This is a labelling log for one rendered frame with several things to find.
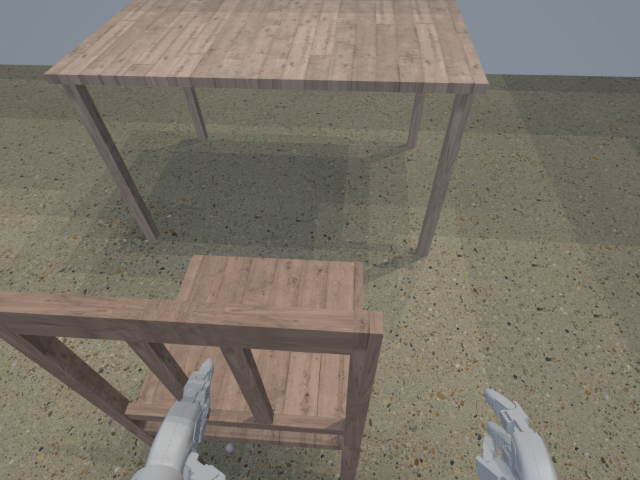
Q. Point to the robot left hand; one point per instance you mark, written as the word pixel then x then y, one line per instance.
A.
pixel 183 428

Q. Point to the table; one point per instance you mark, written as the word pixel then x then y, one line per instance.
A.
pixel 417 46

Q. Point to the robot right hand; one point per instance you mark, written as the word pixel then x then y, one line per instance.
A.
pixel 524 453

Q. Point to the chair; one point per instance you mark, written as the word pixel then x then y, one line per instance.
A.
pixel 294 353

